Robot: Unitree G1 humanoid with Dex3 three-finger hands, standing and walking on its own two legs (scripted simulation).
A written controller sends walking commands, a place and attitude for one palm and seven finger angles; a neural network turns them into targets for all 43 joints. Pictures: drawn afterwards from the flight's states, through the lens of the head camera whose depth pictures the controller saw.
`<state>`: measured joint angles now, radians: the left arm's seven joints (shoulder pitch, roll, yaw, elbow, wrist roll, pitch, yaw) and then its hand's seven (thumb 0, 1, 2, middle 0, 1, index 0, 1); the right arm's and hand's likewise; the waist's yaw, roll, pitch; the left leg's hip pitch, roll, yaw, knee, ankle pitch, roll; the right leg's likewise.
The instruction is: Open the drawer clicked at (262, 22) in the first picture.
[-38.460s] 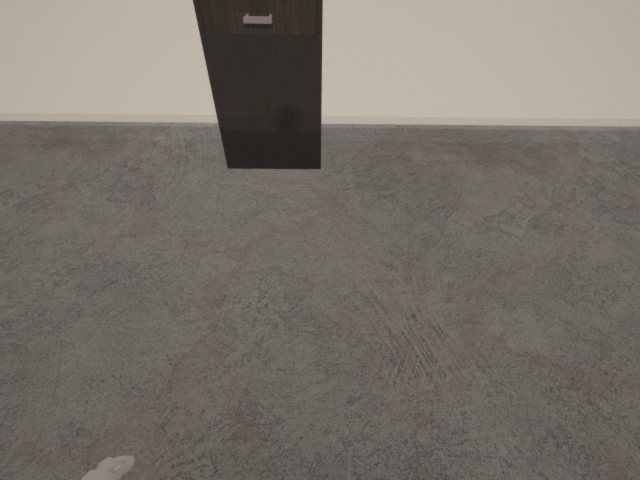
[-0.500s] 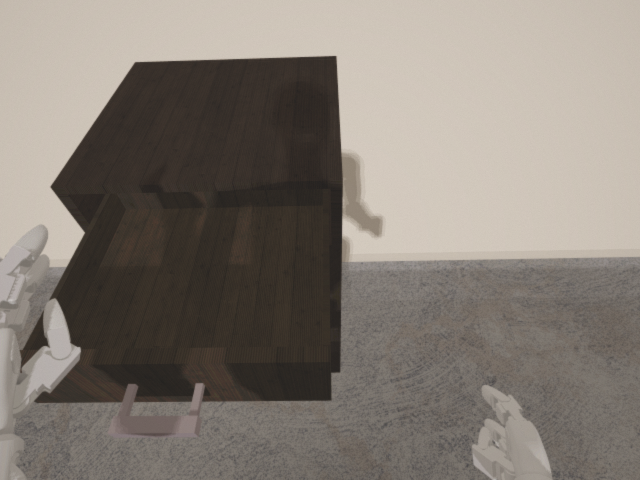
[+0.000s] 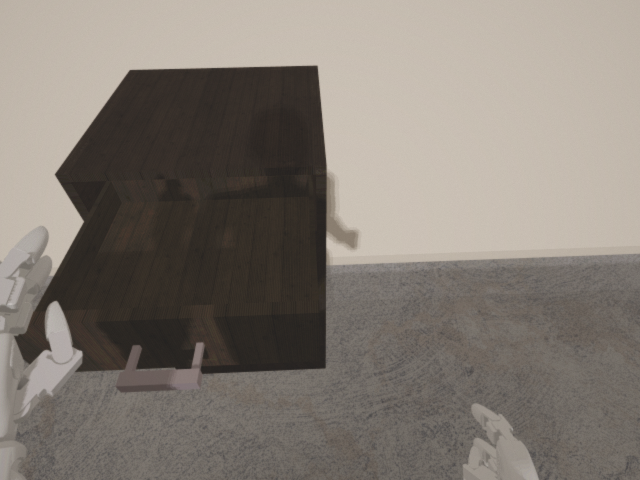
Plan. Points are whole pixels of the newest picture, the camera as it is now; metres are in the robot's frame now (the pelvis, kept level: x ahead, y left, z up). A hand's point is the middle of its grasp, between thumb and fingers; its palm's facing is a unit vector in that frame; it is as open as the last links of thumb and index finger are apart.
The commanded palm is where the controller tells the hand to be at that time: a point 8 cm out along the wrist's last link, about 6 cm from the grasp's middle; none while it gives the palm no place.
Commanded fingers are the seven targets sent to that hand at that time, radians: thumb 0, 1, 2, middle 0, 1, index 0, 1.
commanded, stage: step back with the hand held close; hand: left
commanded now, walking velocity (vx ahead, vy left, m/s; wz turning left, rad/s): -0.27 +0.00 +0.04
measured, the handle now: (163, 366) +0.28 +0.24 -0.03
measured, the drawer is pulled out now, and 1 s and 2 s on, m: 0.30 0.30 0.30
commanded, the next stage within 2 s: stop stepping back and stand still in 0.38 s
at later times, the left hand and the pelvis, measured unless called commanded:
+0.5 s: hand out of the picture +0.06 +0.21 +0.17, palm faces +0.34 -0.83 -0.44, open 7.4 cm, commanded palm -0.01 +0.27 +0.18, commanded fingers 0.00 0.90 0.90 -0.20 -0.30 -0.20 -0.30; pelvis -0.14 -0.01 +0.00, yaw +0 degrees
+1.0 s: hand out of the picture -0.04 +0.23 +0.17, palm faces +0.43 -0.81 -0.39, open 7.4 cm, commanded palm -0.10 +0.28 +0.18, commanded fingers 0.00 0.90 0.90 -0.20 -0.30 -0.20 -0.30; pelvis -0.23 -0.01 +0.00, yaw +1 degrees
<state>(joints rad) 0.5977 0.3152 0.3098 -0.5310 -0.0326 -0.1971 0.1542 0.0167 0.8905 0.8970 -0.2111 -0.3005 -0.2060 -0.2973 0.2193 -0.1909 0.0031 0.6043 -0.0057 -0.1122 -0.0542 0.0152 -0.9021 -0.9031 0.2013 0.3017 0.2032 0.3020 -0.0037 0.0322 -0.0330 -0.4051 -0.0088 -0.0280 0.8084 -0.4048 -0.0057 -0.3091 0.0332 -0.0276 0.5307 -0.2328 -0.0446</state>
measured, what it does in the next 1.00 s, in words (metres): walks backwards: left foot, then right foot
